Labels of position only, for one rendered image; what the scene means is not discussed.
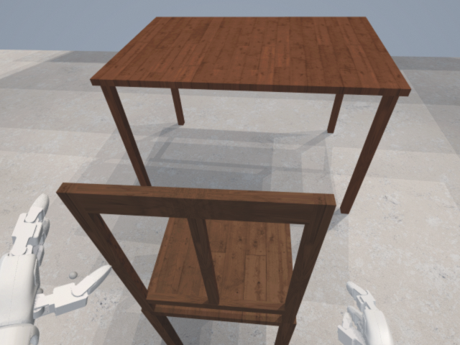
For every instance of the table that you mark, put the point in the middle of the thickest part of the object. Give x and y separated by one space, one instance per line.
336 55

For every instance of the robot left forearm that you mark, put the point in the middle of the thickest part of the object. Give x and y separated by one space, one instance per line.
19 334

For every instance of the chair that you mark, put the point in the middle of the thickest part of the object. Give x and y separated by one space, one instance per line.
225 256

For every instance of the right robot hand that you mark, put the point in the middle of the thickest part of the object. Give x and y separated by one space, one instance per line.
372 325

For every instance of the left robot hand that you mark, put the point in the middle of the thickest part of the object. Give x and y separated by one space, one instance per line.
20 276

